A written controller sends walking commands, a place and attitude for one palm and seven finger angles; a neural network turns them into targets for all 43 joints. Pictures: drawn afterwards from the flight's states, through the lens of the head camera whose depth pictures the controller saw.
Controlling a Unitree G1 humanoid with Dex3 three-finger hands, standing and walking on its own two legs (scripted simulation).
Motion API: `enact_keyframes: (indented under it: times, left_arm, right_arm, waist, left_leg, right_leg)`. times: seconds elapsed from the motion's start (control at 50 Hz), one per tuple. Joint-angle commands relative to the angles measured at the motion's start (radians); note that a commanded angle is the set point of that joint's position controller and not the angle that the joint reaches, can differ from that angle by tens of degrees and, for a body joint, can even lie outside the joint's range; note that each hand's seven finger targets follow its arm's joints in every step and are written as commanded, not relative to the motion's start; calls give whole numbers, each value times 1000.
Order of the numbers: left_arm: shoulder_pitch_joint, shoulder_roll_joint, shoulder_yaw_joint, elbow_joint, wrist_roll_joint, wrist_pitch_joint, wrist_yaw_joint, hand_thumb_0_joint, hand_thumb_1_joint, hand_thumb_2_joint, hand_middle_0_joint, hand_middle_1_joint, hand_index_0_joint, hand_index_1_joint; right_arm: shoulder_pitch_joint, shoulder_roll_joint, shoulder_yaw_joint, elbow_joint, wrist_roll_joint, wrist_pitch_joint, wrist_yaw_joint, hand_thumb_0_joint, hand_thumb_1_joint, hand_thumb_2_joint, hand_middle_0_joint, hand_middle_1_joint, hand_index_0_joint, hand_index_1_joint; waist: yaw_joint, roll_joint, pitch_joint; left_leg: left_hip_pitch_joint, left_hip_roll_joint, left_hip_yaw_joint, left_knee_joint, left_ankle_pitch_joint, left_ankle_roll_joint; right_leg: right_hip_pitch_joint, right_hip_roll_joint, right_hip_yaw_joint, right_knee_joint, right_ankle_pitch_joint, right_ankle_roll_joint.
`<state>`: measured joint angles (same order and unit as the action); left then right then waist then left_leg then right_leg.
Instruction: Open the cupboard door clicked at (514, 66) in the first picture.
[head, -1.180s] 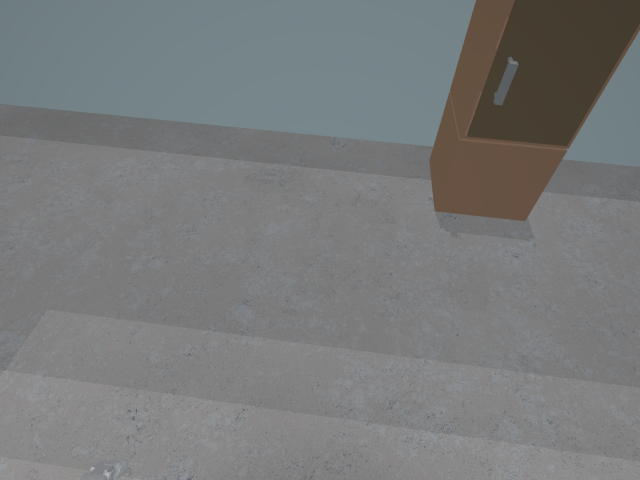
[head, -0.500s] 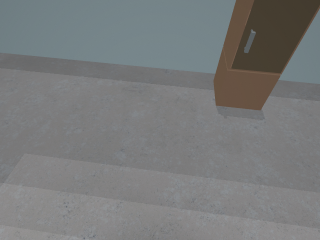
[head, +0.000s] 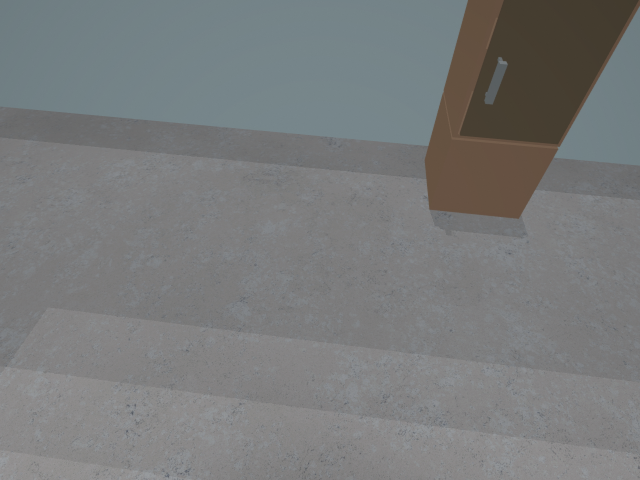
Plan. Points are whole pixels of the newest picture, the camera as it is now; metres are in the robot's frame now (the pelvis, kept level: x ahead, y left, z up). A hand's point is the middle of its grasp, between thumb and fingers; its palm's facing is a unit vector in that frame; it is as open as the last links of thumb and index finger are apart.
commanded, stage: look at it before walking up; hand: left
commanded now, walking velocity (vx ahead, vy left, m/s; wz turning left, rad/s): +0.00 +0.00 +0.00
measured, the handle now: (494, 80) +1.37 -0.53 -0.12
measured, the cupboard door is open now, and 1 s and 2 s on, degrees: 0 0 0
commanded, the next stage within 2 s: walk to a spot facing it in 0.26 s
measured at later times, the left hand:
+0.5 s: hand out of the picture +0.09 +0.24 -0.16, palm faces -0.03 -0.94 -0.34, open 7.4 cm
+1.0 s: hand out of the picture +0.06 +0.16 -0.16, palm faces -0.21 -0.95 -0.25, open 7.4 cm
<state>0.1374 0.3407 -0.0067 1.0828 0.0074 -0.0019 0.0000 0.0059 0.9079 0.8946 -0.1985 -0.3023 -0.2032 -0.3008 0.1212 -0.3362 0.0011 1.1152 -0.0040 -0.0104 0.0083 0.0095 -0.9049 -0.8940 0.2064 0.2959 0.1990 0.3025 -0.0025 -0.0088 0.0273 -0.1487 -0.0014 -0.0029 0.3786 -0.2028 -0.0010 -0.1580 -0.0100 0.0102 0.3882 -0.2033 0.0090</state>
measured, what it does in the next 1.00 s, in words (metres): lifts its left foot, turning right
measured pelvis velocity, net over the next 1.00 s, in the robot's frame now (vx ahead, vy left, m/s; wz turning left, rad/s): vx -0.02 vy -0.03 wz -0.27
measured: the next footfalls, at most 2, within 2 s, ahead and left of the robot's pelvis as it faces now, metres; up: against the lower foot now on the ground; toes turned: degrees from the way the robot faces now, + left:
left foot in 1.28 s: +0.04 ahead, +0.12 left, +0.00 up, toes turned -25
right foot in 1.82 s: +0.12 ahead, -0.24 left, +0.00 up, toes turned -53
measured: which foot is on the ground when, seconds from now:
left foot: down 0.00-0.76, up 0.78-1.00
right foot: down 0.00-1.00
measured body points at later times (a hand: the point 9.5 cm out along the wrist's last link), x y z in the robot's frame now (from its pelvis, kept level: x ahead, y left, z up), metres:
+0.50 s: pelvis +0.01 +0.00 +0.00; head +0.02 +0.00 +0.45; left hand +0.09 +0.29 -0.14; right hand +0.10 -0.30 -0.13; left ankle +0.00 +0.12 -0.75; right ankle +0.01 -0.12 -0.75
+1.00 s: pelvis -0.02 -0.03 +0.00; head +0.02 -0.06 +0.44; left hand +0.07 +0.21 -0.14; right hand +0.00 -0.30 -0.16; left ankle -0.01 +0.14 -0.66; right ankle +0.00 -0.11 -0.75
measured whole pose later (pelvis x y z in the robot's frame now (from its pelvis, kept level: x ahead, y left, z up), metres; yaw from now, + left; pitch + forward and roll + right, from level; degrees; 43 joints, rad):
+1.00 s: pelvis -0.02 -0.03 +0.00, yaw -16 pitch +2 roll +2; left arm 0.27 0.20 0.04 0.93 0.01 0.04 0.00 0.01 0.91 0.89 -0.20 -0.30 -0.20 -0.30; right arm 0.13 -0.24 -0.06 0.96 -0.01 0.05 -0.01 0.01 -0.91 -0.89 0.20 0.30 0.20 0.30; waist 0.03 0.00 0.08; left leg -0.48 0.04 -0.01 1.09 -0.35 -0.07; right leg -0.31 0.08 0.08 0.47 -0.18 -0.07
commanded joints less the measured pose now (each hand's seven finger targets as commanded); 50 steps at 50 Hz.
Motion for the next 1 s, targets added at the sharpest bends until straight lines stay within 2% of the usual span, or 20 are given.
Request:
enact_keyframes:
  times: [0.0, 0.18, 0.36, 0.44, 0.5, 0.56, 0.6, 0.64, 0.66, 0.68, 0.7, 0.72, 0.74, 0.76, 0.78, 0.8, 0.82, 0.86, 0.9, 0.98]
  left_arm:
    - [-46, 208, 39, -62, 4, -24, 11, 0, 900, 900, -200, -300, -200, -300]
    - [-45, 209, 40, -60, 3, -26, 12, 0, 900, 900, -200, -300, -200, -300]
    - [-51, 213, 42, -62, 3, -26, 12, 0, 900, 900, -200, -300, -200, -300]
    - [14, 100, 29, -73, 3, 15, 17, 0, 900, 900, -200, -300, -200, -300]
    - [27, 107, 44, -110, 8, 32, 13, 0, 900, 900, -200, -300, -200, -300]
    - [38, 94, 54, -150, 11, 42, 4, 0, 900, 900, -200, -300, -200, -300]
    - [54, 77, 60, -169, 11, 44, -1, 0, 900, 900, -200, -300, -200, -300]
    - [69, 47, 66, -188, 12, 49, -6, 0, 900, 900, -200, -300, -200, -300]
    - [87, 36, 70, -194, 11, 49, -8, 0, 900, 900, -200, -300, -200, -300]
    - [109, 35, 75, -197, 11, 49, -11, 0, 900, 900, -200, -300, -200, -300]
    - [153, 36, 81, -192, 12, 45, -13, 0, 900, 900, -200, -300, -200, -300]
    - [202, 64, 93, -181, 19, 35, -13, 0, 900, 900, -200, -300, -200, -300]
    - [223, 181, 117, -188, 34, 17, 3, 0, 900, 900, -200, -300, -200, -300]
    - [253, 188, 113, -190, 16, 23, 15, 0, 900, 900, -200, -300, -200, -300]
    - [197, 157, 112, -199, 14, 23, 19, 0, 900, 900, -200, -300, -200, -300]
    - [146, 129, 111, -215, 12, 24, 20, 0, 900, 900, -200, -300, -200, -300]
    - [110, 106, 103, -229, 10, 22, 18, 0, 900, 900, -200, -300, -200, -300]
    - [108, 78, 98, -234, 6, 11, 16, 0, 900, 900, -200, -300, -200, -300]
    - [128, 72, 100, -226, 5, 9, 16, 0, 900, 900, -200, -300, -200, -300]
    - [171, 69, 108, -217, 10, 13, 15, 0, 900, 900, -200, -300, -200, -300]
  right_arm:
    - [-55, -213, -38, -66, -3, -23, -18, 0, -900, -900, 200, 300, 200, 300]
    - [-57, -215, -36, -66, -3, -26, -19, 0, -900, -900, 200, 300, 200, 300]
    - [-61, -217, -37, -66, -4, -23, -22, 0, -900, -900, 200, 300, 200, 300]
    - [13, -94, -25, -72, -7, 2, -32, 0, -900, -900, 200, 300, 200, 300]
    - [34, -108, -44, -111, -8, 17, -39, 0, -900, -900, 200, 300, 200, 300]
    - [19, -123, -63, -152, -10, 24, -42, 0, -900, -900, 200, 300, 200, 300]
    - [12, -131, -76, -175, -10, 23, -43, 0, -900, -900, 200, 300, 200, 300]
    - [0, -131, -85, -193, -11, 16, -40, 0, -900, -900, 200, 300, 200, 300]
    - [-17, -129, -88, -205, -12, 15, -40, 0, -900, -900, 200, 300, 200, 300]
    - [-30, -124, -91, -216, -14, 15, -39, 0, -900, -900, 200, 300, 200, 300]
    - [-58, -122, -94, -229, -15, 18, -39, 0, -900, -900, 200, 300, 200, 300]
    - [-63, -100, -93, -238, -13, 26, -37, 0, -900, -900, 200, 300, 200, 300]
    - [-26, -4, -77, -265, -7, 32, -33, 0, -900, -900, 200, 300, 200, 300]
    - [-75, -15, -75, -286, -5, 39, -36, 0, -900, -900, 200, 300, 200, 300]
    - [-46, -29, -82, -270, -4, 45, -36, 0, -900, -900, 200, 300, 200, 300]
    - [-47, -32, -86, -257, -5, 42, -32, 0, -900, -900, 200, 300, 200, 300]
    - [-36, -33, -87, -247, -7, 40, -29, 0, -900, -900, 200, 300, 200, 300]
    - [3, -15, -85, -229, -11, 39, -27, 0, -900, -900, 200, 300, 200, 300]
    - [18, -9, -85, -223, -11, 42, -29, 0, -900, -900, 200, 300, 200, 300]
    - [-15, 1, -81, -243, -11, 41, -36, 0, -900, -900, 200, 300, 200, 300]
  waist:
    - [4, 19, -45]
    - [4, 9, -81]
    - [2, 13, -67]
    - [-3, 8, -58]
    - [-7, 10, -48]
    - [-4, 57, -33]
    - [1, 111, -53]
    - [11, 189, -57]
    - [22, 205, -56]
    - [31, 196, -57]
    - [61, 160, -57]
    - [87, 40, -48]
    - [79, -335, -50]
    - [99, -268, -35]
    - [60, -235, -21]
    - [49, -192, 6]
    - [31, -118, 15]
    - [14, -84, -50]
    - [17, -77, -83]
    - [41, -87, -105]
  left_leg:
    - [2, 115, -107, -72, 89, 31]
    - [30, 119, -102, -63, 158, 30]
    - [47, 122, -90, -59, 176, 25]
    - [52, 133, -25, 17, 199, 4]
    - [34, 154, -15, 52, 169, 12]
    - [13, 199, -36, 47, 106, 38]
    - [-1, 255, -65, 37, 124, 72]
    - [-12, 339, -93, 15, 245, 136]
    - [-18, 357, -80, 36, 305, 151]
    - [-65, 356, -45, 76, 302, 142]
    - [-108, 325, 0, 163, 273, 108]
    - [-203, 239, 80, 350, 136, 34]
    - [-430, 53, 153, 638, -308, -58]
    - [-418, 27, 2, 755, -411, -49]
    - [-406, 51, -52, 794, -328, -38]
    - [-420, 67, -48, 806, -275, -39]
    - [-406, 77, -50, 812, -209, -46]
    - [-395, 69, -37, 777, -146, -60]
    - [-390, 65, -34, 751, -124, -69]
    - [-398, 52, -35, 674, -155, -78]
  right_leg:
    - [3, -107, 99, -67, 72, -37]
    - [32, -113, 94, -56, 149, -38]
    - [23, -110, 101, -58, 187, -40]
    - [-44, -98, 117, 20, 275, -28]
    - [-100, -76, 129, 89, 281, -32]
    - [-180, -34, 115, 178, 205, -22]
    - [-195, -4, 84, 294, 123, -14]
    - [-217, 18, 13, 439, -199, 5]
    - [-210, 1, 5, 451, -258, 7]
    - [-156, -17, 6, 422, -257, 3]
    - [-102, -20, 5, 337, -183, -3]
    - [-17, -56, 70, 162, 43, -20]
    - [49, -311, 506, -39, 284, -97]
    - [-36, -362, 591, -107, 349, -168]
    - [-72, -309, 541, -134, 160, -165]
    - [-100, -280, 524, -132, 88, -161]
    - [-106, -240, 465, -111, 83, -163]
    - [-35, -189, 386, -81, 167, -148]
    - [2, -171, 366, -74, 172, -134]
    - [50, -168, 405, -66, 199, -160]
